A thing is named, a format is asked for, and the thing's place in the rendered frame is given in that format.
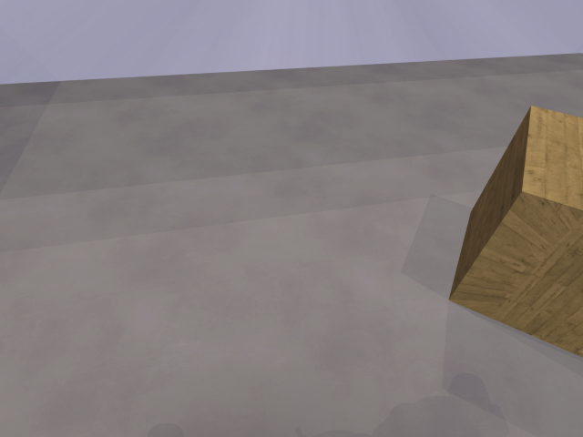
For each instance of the pedestal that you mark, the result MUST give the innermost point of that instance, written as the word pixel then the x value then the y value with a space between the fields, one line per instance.
pixel 521 262

